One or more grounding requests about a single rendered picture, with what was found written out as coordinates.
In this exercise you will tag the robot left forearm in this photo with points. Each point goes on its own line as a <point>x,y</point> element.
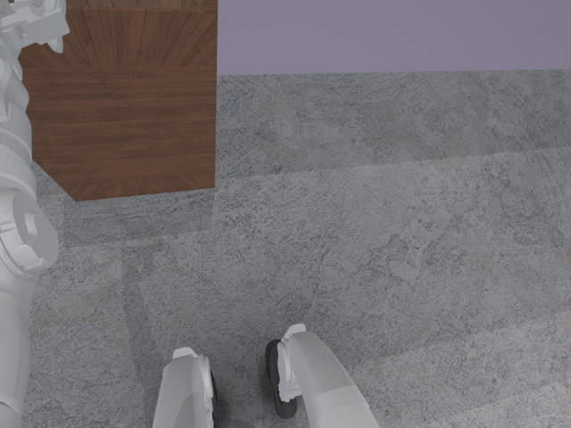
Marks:
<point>15,127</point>

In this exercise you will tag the left robot upper arm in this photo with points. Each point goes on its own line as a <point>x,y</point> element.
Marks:
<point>28,245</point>

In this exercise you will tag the robot left hand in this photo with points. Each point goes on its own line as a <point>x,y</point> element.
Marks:
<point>33,21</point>

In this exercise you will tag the left robot thigh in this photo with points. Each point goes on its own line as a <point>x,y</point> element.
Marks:
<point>185,386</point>

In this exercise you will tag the right robot foot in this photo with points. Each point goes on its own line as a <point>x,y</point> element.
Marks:
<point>285,409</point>

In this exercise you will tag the cabinet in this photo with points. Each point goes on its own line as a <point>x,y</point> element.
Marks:
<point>129,106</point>

